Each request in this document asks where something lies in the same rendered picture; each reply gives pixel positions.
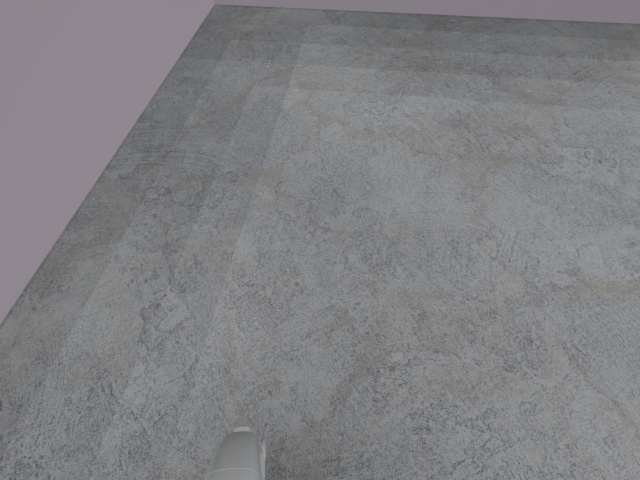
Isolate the left robot thigh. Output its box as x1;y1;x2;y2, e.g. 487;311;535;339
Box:
204;431;266;480

